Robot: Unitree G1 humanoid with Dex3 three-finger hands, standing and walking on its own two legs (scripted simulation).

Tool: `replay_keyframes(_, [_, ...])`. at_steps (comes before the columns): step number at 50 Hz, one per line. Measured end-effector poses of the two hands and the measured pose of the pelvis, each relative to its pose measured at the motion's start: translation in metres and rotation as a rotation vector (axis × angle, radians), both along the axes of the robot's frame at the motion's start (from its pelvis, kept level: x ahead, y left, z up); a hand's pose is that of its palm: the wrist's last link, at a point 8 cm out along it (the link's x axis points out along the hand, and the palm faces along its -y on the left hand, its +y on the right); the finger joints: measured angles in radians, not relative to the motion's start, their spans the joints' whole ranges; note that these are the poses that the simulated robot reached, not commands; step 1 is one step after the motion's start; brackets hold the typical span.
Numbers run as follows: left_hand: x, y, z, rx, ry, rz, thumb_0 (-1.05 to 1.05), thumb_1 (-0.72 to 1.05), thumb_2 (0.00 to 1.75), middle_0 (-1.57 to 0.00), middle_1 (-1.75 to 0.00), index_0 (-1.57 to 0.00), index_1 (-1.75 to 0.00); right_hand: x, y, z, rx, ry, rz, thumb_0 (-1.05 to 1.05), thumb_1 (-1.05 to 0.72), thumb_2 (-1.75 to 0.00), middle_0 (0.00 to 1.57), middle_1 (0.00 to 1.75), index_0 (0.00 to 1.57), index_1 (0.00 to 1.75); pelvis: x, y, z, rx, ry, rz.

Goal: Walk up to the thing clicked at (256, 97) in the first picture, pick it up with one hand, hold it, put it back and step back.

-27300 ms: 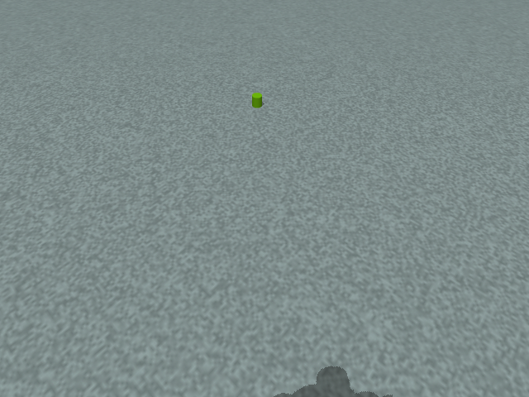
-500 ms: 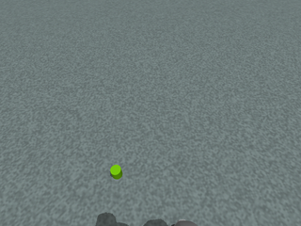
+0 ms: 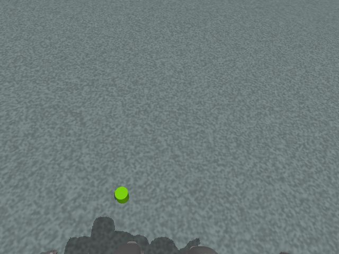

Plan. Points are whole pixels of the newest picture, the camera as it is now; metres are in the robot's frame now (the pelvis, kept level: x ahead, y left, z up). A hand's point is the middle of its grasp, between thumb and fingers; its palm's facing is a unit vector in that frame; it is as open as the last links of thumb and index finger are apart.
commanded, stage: walk up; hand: left
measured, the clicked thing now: (122, 195) +0.48 +0.22 -0.71
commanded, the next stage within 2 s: none
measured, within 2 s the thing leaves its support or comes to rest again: neither
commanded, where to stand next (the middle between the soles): +0.09 -0.01 m, yaw -1 degrees
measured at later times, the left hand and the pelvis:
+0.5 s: hand out of the picture +0.04 +0.26 -0.13, palm faces +0.00 -0.91 -0.41, open 7.4 cm; pelvis -0.03 -0.02 +0.01, yaw +0 degrees
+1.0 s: hand out of the picture +0.06 +0.25 -0.13, palm faces +0.00 -0.94 -0.35, open 7.4 cm; pelvis -0.01 -0.01 +0.02, yaw +1 degrees
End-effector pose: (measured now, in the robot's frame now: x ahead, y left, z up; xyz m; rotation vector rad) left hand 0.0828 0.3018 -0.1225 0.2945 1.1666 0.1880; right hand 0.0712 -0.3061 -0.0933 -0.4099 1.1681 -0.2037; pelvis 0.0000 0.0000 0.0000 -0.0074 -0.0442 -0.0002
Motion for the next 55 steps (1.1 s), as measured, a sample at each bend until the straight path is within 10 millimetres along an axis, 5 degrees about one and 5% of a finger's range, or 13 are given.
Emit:
replay_keyframes(7, [-0.01, -0.003, 0.003, 0.018, 0.026, 0.005, 0.01, 0.9, 0.9, -0.21, -0.3, -0.2, -0.3, 0.026, -0.001, 0.0, 0.018, -0.075, 0.029, 0.01, -0.9, -0.9, 0.21, 0.3, 0.21, 0.3, -0.008, -0.009, 0.0, -0.004, 0.019, -0.014])
replay_keyframes(14, [-0.048, -0.013, 0.019, 0.084, 0.053, 0.003, 0.01, 0.9, 0.9, -0.21, -0.3, -0.2, -0.3, 0.033, -0.011, -0.013, 0.086, -0.108, 0.012, 0.01, -0.91, -0.9, 0.2, 0.3, 0.21, 0.3, -0.019, -0.022, 0.001, -0.007, -0.003, -0.022])
replay_keyframes(20, [-0.055, -0.007, 0.031, 0.107, 0.042, 0.02, 0.01, 0.9, 0.9, -0.21, -0.3, -0.21, -0.3, 0.015, -0.014, -0.019, 0.107, -0.073, -0.007, 0.01, -0.91, -0.9, 0.2, 0.3, 0.2, 0.3, -0.024, -0.02, 0.005, 0.013, -0.018, -0.001])
replay_keyframes(30, [-0.031, -0.006, 0.033, 0.057, -0.011, -0.011, 0.01, 0.9, 0.9, -0.21, -0.3, -0.2, -0.3, -0.029, -0.002, -0.01, 0.109, 0.034, -0.045, 0.01, -0.91, -0.9, 0.2, 0.3, 0.2, 0.3, -0.027, -0.012, 0.016, 0.001, -0.015, 0.0])
replay_keyframes(37, [-0.018, -0.008, 0.027, 0.019, -0.01, -0.015, 0.01, 0.9, 0.9, -0.21, -0.3, -0.2, -0.3, -0.041, 0.001, -0.002, 0.087, 0.083, -0.065, 0.01, -0.91, -0.9, 0.2, 0.3, 0.2, 0.3, -0.022, -0.008, 0.021, -0.006, 0.003, 0.008])
replay_keyframes(55, [-0.027, -0.008, 0.031, 0.037, 0.059, 0.044, 0.01, 0.9, 0.9, -0.21, -0.3, -0.2, -0.3, 0.018, 0.002, -0.001, 0.099, 0.019, -0.03, 0.01, -0.91, -0.9, 0.2, 0.3, 0.2, 0.3, -0.005, -0.011, 0.025, -0.004, 0.014, 0.024])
